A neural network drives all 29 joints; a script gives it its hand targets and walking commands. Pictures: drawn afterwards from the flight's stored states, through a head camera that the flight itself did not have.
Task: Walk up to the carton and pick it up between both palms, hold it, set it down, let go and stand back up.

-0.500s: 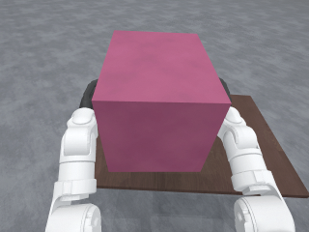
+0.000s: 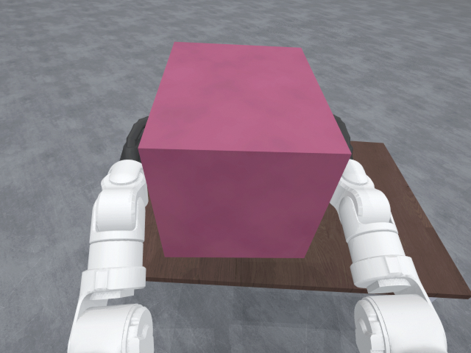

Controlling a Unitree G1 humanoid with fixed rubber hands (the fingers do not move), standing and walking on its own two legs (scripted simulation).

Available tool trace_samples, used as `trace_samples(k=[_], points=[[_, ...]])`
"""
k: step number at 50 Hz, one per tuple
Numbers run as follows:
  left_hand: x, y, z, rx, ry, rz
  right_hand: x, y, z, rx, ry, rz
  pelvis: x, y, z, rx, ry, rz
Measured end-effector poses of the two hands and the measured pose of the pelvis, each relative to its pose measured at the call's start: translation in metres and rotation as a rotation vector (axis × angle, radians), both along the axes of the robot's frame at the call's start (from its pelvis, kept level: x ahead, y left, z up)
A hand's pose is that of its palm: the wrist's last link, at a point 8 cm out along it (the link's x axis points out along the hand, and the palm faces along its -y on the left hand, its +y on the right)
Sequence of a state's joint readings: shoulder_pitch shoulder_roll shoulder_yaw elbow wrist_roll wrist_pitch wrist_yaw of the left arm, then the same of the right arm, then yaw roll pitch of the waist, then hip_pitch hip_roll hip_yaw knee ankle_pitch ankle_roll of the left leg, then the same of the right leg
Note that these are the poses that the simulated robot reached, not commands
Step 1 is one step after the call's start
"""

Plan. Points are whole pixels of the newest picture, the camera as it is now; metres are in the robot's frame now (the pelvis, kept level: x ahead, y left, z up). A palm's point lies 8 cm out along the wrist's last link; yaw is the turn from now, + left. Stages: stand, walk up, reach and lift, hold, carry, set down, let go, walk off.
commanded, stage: hold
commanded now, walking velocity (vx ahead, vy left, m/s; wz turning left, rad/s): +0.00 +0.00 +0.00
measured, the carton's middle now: (237, 146) +0.42 +0.00 +0.16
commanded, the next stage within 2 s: none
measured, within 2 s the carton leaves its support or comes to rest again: neither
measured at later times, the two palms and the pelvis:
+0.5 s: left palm (134, 162) +0.36 +0.17 +0.17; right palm (336, 161) +0.37 -0.16 +0.18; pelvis +0.01 +0.00 +0.00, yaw +0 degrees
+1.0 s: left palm (134, 162) +0.36 +0.17 +0.17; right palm (336, 160) +0.37 -0.16 +0.18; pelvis +0.00 +0.00 +0.00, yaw +0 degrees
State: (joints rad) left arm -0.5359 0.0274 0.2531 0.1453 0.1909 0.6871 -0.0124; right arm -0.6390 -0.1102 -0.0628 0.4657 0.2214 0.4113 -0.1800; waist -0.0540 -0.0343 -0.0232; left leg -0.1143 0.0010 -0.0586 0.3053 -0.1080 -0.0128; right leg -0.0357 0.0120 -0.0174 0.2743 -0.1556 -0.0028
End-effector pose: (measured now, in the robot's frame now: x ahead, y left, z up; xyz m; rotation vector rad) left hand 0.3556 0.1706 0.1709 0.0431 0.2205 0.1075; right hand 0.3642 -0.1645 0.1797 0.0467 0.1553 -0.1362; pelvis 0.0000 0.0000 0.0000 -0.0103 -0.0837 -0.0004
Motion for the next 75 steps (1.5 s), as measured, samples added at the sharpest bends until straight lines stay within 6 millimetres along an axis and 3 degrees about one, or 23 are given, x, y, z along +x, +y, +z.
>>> trace_samples(k=[33,44,75], points=[[0.0024,-0.0018,-0.0063,0.018,0.015,-0.005,0.0015,-0.0015,-0.0085,0.000,0.012,0.003,0.0044,0.0017,-0.0001,-0.002,0.002,-0.002],[0.0010,-0.0020,0.0027,0.005,-0.015,-0.001,0.0001,-0.0019,0.0007,0.001,-0.016,0.003,0.0029,-0.0005,0.0001,0.000,0.002,-0.005],[0.0009,0.0010,-0.0045,0.010,0.010,-0.003,-0.0001,0.0009,-0.0053,-0.003,0.007,0.000,0.0029,0.0028,0.0000,-0.001,0.000,-0.005]])
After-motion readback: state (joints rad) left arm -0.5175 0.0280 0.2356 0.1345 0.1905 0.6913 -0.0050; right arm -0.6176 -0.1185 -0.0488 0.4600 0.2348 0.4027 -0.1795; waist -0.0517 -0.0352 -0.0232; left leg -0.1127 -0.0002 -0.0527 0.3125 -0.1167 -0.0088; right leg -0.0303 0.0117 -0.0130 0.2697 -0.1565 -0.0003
